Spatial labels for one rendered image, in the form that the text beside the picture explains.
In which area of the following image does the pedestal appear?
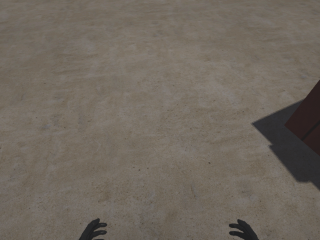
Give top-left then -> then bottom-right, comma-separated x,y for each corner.
284,80 -> 320,156

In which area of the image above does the robot left hand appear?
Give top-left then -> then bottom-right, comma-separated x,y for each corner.
79,218 -> 107,240

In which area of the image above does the robot right hand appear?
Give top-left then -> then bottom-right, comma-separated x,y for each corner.
229,219 -> 259,240

